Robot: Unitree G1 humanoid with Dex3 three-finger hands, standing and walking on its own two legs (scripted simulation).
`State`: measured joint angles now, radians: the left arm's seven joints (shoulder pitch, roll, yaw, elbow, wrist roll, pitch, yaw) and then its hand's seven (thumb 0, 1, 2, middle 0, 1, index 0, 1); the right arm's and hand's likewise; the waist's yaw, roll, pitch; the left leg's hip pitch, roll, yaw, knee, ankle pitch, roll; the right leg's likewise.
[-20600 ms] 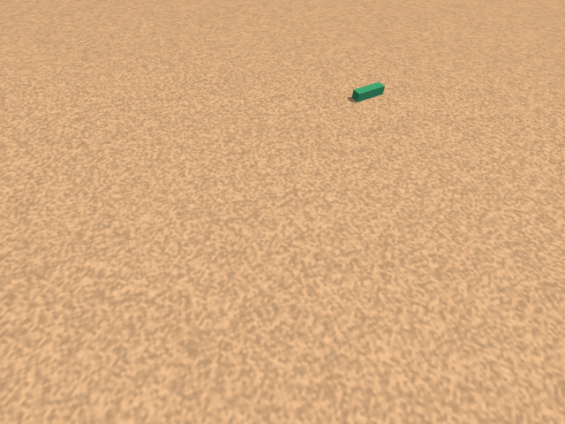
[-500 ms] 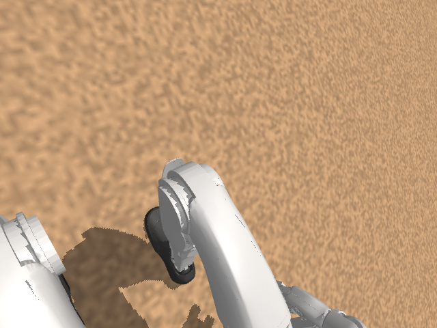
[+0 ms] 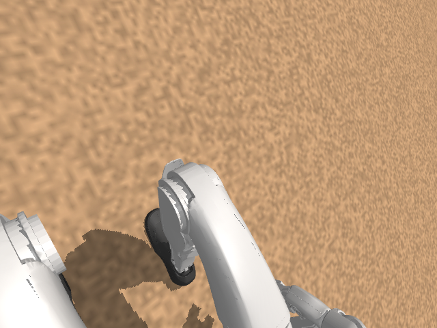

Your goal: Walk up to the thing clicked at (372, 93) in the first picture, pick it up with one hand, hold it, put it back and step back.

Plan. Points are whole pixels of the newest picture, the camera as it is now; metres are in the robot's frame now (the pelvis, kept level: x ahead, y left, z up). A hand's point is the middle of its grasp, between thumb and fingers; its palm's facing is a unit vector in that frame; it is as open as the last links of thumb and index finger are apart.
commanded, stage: close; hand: left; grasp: from above
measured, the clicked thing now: out of the picture +0.39 +0.37 -0.29
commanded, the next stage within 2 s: settle in 0.82 s
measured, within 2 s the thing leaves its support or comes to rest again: leaves its support in 1.30 s
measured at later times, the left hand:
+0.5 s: hand out of the picture +0.37 +0.36 -0.26, palm faces -0.06 -0.46 -0.88, open 10.2 cm
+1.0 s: hand out of the picture +0.37 +0.36 -0.26, palm faces -0.05 -0.45 -0.89, open 9.3 cm
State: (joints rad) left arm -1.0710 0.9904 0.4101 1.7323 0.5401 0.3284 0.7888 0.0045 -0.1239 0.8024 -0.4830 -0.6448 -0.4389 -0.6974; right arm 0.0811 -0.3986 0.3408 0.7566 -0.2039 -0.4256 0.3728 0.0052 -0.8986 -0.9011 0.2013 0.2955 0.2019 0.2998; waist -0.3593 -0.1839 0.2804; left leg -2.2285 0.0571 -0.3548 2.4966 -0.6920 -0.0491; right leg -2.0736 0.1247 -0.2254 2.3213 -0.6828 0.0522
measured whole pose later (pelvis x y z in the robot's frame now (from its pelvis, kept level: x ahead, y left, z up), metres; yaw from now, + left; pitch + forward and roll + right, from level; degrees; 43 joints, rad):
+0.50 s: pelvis +0.00 +0.00 +0.00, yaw +0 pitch +21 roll -15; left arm -1.06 0.97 0.41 1.75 0.56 0.32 0.79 0.00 -0.01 0.71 -0.61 -0.57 -0.58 -0.62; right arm 0.09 -0.40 0.33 0.77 -0.21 -0.43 0.38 0.01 -0.89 -0.90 0.20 0.30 0.20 0.30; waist -0.36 -0.18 0.28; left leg -2.22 0.06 -0.35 2.50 -0.69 -0.05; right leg -2.06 0.12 -0.23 2.32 -0.68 0.05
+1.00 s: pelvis +0.00 +0.00 +0.00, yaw +1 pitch +21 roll -15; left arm -1.06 0.96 0.40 1.73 0.53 0.32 0.80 0.00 0.03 0.65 -0.64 -0.51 -0.72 -0.60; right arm 0.08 -0.40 0.32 0.79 -0.21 -0.45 0.38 0.01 -0.89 -0.90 0.20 0.30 0.20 0.30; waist -0.36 -0.18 0.28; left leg -2.21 0.05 -0.35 2.49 -0.70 -0.06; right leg -2.05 0.12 -0.23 2.33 -0.69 0.04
